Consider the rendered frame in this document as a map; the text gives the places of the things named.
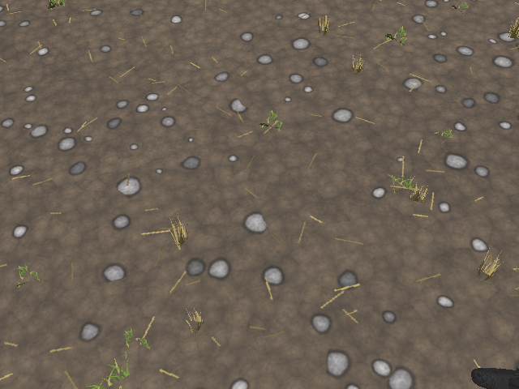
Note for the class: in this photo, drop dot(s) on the robot right hand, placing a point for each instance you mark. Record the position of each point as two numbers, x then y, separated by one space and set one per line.
492 378

